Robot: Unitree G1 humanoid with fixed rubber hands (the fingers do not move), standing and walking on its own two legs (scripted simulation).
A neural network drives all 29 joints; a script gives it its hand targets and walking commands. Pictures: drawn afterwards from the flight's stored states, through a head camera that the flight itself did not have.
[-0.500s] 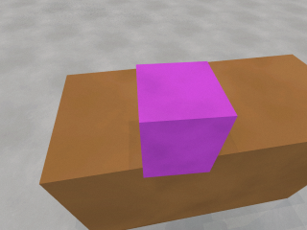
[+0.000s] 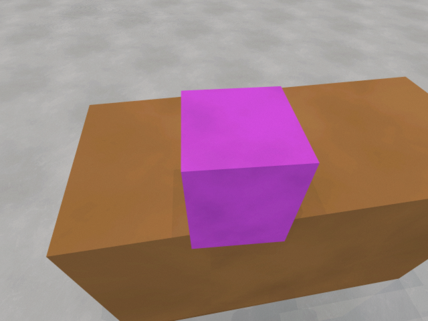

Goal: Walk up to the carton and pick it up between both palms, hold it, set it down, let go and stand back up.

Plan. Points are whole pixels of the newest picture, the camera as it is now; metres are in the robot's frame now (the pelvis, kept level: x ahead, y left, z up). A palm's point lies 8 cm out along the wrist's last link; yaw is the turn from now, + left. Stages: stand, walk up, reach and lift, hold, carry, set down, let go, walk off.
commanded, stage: stand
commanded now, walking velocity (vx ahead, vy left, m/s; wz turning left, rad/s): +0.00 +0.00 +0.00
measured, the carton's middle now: (235, 169) +0.41 -0.03 +0.08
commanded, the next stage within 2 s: reach and lift in 0.28 s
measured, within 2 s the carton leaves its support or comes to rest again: neither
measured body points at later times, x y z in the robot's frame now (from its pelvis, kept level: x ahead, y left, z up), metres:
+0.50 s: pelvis -0.04 -0.01 -0.03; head +0.05 +0.02 +0.41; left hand +0.14 +0.25 -0.18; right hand +0.14 -0.25 -0.16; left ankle +0.01 +0.12 -0.74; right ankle -0.06 -0.13 -0.74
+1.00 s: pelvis -0.05 -0.02 +0.00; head +0.00 +0.00 +0.45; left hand +0.12 +0.20 -0.10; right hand +0.15 -0.24 -0.09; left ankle +0.01 +0.12 -0.74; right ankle -0.06 -0.14 -0.74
